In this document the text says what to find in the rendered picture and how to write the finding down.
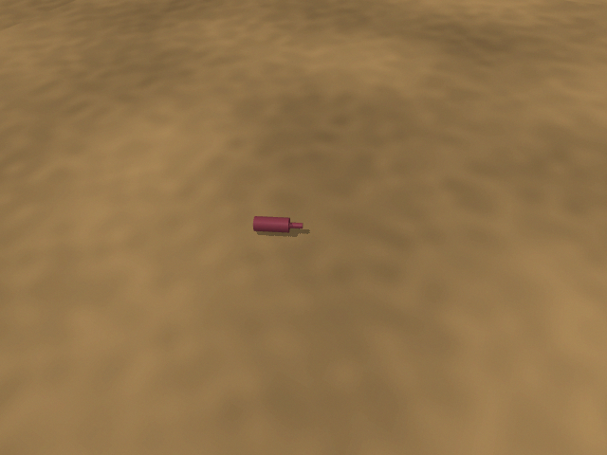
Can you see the bottle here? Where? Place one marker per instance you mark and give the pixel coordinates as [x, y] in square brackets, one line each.
[274, 224]

